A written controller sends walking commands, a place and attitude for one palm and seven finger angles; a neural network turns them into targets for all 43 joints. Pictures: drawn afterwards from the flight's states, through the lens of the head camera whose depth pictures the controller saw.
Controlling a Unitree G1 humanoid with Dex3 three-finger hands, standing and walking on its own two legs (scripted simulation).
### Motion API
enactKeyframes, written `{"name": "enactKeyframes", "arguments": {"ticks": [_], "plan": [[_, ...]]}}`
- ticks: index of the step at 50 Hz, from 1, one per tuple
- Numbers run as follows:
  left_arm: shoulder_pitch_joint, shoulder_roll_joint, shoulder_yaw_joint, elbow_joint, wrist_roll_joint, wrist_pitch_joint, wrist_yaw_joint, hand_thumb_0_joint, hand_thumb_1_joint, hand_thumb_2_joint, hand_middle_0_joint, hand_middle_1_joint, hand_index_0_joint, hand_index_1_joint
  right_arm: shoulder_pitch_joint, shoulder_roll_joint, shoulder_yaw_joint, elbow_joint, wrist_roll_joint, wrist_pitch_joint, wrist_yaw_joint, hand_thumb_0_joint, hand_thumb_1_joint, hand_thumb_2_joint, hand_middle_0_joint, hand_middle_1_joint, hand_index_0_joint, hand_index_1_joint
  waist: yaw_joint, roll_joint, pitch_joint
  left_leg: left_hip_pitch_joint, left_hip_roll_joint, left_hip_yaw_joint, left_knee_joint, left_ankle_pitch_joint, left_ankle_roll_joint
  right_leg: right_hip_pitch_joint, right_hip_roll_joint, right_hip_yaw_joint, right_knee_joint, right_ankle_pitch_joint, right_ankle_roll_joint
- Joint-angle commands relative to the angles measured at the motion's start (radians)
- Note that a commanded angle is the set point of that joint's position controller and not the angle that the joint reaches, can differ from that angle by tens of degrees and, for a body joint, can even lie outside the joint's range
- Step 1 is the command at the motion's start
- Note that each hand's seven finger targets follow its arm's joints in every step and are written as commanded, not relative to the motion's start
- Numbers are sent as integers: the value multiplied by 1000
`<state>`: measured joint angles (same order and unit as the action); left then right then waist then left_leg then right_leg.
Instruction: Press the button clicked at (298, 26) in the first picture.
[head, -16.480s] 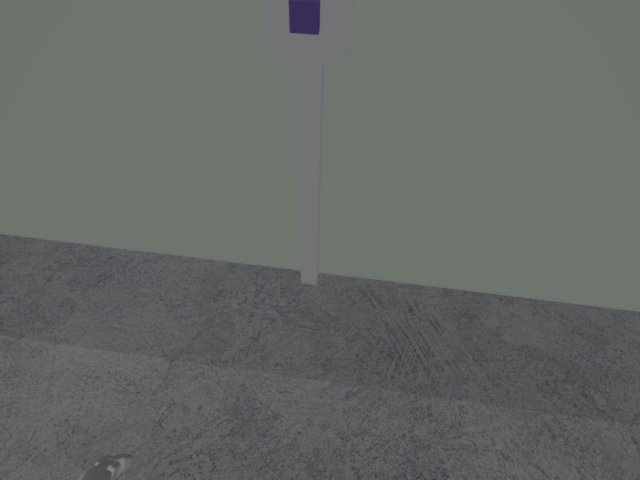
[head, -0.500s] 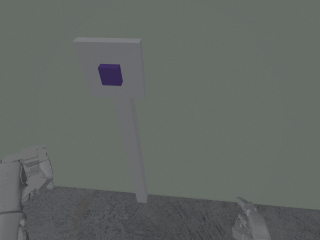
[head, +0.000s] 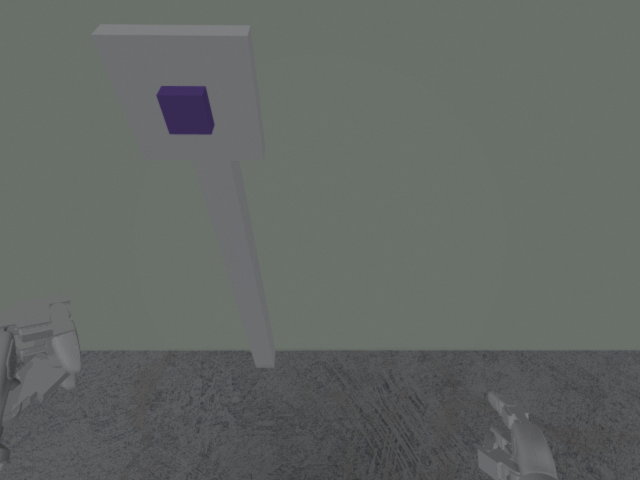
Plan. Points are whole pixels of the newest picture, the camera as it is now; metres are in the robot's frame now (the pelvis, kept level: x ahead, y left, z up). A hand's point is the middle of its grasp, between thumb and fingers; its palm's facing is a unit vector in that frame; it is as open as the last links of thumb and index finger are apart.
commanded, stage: step back with the hand held close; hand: left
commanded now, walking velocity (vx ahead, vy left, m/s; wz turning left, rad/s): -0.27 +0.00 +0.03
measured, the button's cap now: (187, 109) +0.52 +0.21 +0.19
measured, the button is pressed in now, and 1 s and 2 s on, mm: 0 0 0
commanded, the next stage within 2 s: stop stepping back and stand still in 0.64 s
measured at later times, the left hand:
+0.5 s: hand out of the picture +0.08 +0.28 +0.17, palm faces +0.46 -0.79 -0.41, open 3.1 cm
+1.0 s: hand out of the picture -0.03 +0.27 +0.16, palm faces +0.33 -0.84 -0.42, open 3.1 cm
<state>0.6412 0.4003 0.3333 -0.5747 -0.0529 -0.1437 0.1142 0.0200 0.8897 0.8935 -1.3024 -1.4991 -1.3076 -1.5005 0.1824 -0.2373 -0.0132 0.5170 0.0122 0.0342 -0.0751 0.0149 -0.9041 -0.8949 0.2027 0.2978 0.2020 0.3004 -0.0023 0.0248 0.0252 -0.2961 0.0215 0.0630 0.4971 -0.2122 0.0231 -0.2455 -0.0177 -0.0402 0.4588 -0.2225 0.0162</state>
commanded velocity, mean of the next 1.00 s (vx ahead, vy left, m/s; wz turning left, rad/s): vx -0.16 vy -0.01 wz -0.01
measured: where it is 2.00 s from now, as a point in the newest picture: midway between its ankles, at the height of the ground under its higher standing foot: outside the picture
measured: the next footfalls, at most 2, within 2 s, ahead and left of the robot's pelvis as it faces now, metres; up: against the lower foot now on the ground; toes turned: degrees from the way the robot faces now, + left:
right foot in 0.68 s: -0.24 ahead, -0.09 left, +0.00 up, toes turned -1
left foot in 0.80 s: -0.05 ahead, +0.10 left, +0.00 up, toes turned -1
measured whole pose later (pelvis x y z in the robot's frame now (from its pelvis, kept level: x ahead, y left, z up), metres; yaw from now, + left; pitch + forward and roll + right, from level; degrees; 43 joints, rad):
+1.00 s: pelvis -0.23 +0.03 +0.00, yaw -1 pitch -2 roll -1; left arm 0.59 0.42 0.37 -0.54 -0.04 -0.16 0.14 0.02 0.89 0.89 -1.30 -1.50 -1.31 -1.50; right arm 0.21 -0.18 0.01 0.56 -0.01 -0.10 -0.05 0.01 -0.90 -0.89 0.20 0.30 0.20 0.30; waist -0.06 -0.03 -0.02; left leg -0.38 -0.03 0.03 0.42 -0.11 0.03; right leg -0.25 0.04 -0.05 0.63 -0.51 -0.03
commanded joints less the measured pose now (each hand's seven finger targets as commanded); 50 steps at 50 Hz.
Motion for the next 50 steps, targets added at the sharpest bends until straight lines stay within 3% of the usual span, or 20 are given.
{"name": "enactKeyframes", "arguments": {"ticks": [1, 9, 15, 18, 20, 21, 24, 29, 31, 33, 34, 36, 38, 40, 41, 42, 44, 48, 49, 50], "plan": [[14, 159, 165, -226, -6, -79, 36, 0, 900, 900, -1300, -1500, -1300, -1500, -88, -107, -36, -172, -2, -58, -15, 0, -900, -900, 200, 300, 200, 300, 19, 48, -198, 27, 86, -112, -64, 291, 14, 85, -39, 45, 20, 264, -5], [-32, 117, 140, -184, 24, -115, 50, 0, 900, 900, -1300, -1500, -1300, -1500, -56, -116, -34, -160, -5, -108, -15, 0, -900, -900, 200, 300, 200, 300, 2, 34, -61, -265, 92, -153, -120, -317, 42, 53, -48, 109, -1, -129, -20], [-119, 137, 119, -237, 35, -136, 85, 0, 900, 900, -1300, -1500, -1300, -1500, -16, -102, -27, -107, -18, -138, -20, 0, -900, -900, 200, 300, 200, 300, -19, -116, -83, 61, 3, -94, 202, -194, -7, -342, -192, 183, -182, -349, -96], [-125, 141, 133, -249, 32, -140, 93, 0, 900, 900, -1300, -1500, -1300, -1500, -29, -112, -17, -113, -21, -145, -31, 0, -900, -900, 200, 300, 200, 300, -19, 52, -71, -57, 87, -222, -48, -305, 25, -250, -75, 82, -13, -316, -34], [-131, 124, 157, -255, 54, -143, 90, 0, 900, 900, -1300, -1500, -1300, -1500, -56, -133, -28, -131, -23, -165, -37, 0, -900, -900, 200, 300, 200, 300, -1, 336, -71, -490, 295, -499, -437, -705, 119, 130, 94, 13, 493, -194, 13], [-160, 156, 174, -252, 60, -144, 89, 0, 900, 900, -1300, -1500, -1300, -1500, -43, -104, -32, -131, -25, -167, -37, 0, -900, -900, 200, 300, 200, 300, -2, 314, -68, -534, 316, -519, -462, -632, 135, 137, 93, 49, 680, -212, 8], [-84, 143, 174, -208, 40, -155, 77, 0, 900, 900, -1300, -1500, -1300, -1500, -58, -98, -52, -98, -24, -181, -3, 0, -900, -900, 200, 300, 200, 300, 17, 153, -116, -337, 237, -334, -360, -434, 85, 33, 114, 23, 661, -278, -12], [-18, 118, 116, -262, -5, -150, 55, 0, 900, 900, -1300, -1500, -1300, -1500, -44, -66, -26, -54, -27, -204, 28, 0, -900, -900, 200, 300, 200, 300, 12, 222, -197, -33, 162, -240, -372, -235, -21, 58, 124, -58, 106, -364, -45], [-42, 136, 119, -270, -11, -154, 45, 0, 900, 900, -1300, -1500, -1300, -1500, -34, -66, -24, -35, -32, -193, 33, 0, -900, -900, 200, 300, 200, 300, 8, 173, -193, 63, 117, -158, -256, -52, -85, 63, 66, -13, -197, -234, -67], [-111, 206, 161, -272, -9, -177, 52, 0, 900, 900, -1300, -1500, -1300, -1500, -32, -55, -16, -1, -22, -166, 26, 0, -900, -900, 200, 300, 200, 300, 4, -134, -162, 201, 33, -62, 163, -13, -63, -197, -199, 224, -308, 49, -108], [-140, 231, 180, -275, -16, -180, 56, 0, 900, 900, -1300, -1500, -1300, -1500, -81, -55, -8, -18, -24, -165, 12, 0, -900, -900, 200, 300, 200, 300, 19, -184, -122, 97, -12, -45, 319, -133, -59, -203, -269, 221, -259, 267, -124], [-200, 216, 164, -250, -3, -178, 43, 0, 900, 900, -1300, -1500, -1300, -1500, -97, -52, -11, -18, -12, -183, 0, 0, -900, -900, 200, 300, 200, 300, 16, -270, -201, -18, -33, -76, 364, -167, -45, -43, -245, 153, -93, 638, -102], [-106, 168, 158, -191, -1, -126, 32, 0, 900, 900, -1300, -1500, -1300, -1500, -87, -58, -2, -57, -8, -154, -15, 0, -900, -900, 200, 300, 200, 300, -11, -175, -164, 6, -14, -42, 129, 81, -21, 64, -181, 71, 76, 813, -74], [-117, 158, 147, -196, -9, -103, 28, 0, 900, 900, -1300, -1500, -1300, -1500, -69, -92, -5, -51, -8, -162, -20, 0, -900, -900, 200, 300, 200, 300, -9, 154, -227, 284, 90, -172, -43, 697, 56, -80, 7, -13, 295, 402, 21], [-124, 155, 133, -190, -8, -99, 24, 0, 900, 900, -1300, -1500, -1300, -1500, -55, -100, -15, -49, -10, -183, -9, 0, -900, -900, 200, 300, 200, 300, -1, 248, -231, 324, 208, -310, -110, 776, 110, -145, 54, 34, 418, -157, 14], [-150, 108, 100, -154, -16, -110, 25, 0, 900, 900, -1300, -1500, -1300, -1500, -19, -96, -13, -34, -9, -197, 3, 0, -900, -900, 200, 300, 200, 300, -6, 179, -161, 223, 240, -336, -176, 621, 118, -119, 64, 102, 449, -391, -2], [-95, 136, 136, -128, -11, -85, 38, 0, 900, 900, -1300, -1500, -1300, -1500, -68, -84, -11, -51, -18, -202, 7, 0, -900, -900, 200, 300, 200, 300, 10, 110, -137, -21, 248, -418, -370, -186, 92, -8, 52, 85, 395, -352, -12], [39, 143, 158, -209, 13, -81, 47, 0, 900, 900, -1300, -1500, -1300, -1500, -82, -85, -26, -106, -18, -167, 12, 0, -900, -900, 200, 300, 200, 300, 15, 229, -83, -394, 98, -177, -407, -514, -48, 330, 108, -93, 162, -267, -50], [65, 148, 155, -211, 21, -79, 44, 0, 900, 900, -1300, -1500, -1300, -1500, -90, -77, -28, -114, -16, -154, 13, 0, -900, -900, 200, 300, 200, 300, 19, 188, -71, -452, 46, -109, -275, -503, -54, 348, 66, -57, 84, -285, -70], [69, 163, 156, -223, 30, -79, 42, 0, 900, 900, -1300, -1500, -1300, -1500, -77, -63, -34, -112, -9, -141, 16, 0, -900, -900, 200, 300, 200, 300, 22, -38, -52, -332, -55, 1, 107, -362, -58, 105, -77, 89, -133, -400, -116]]}}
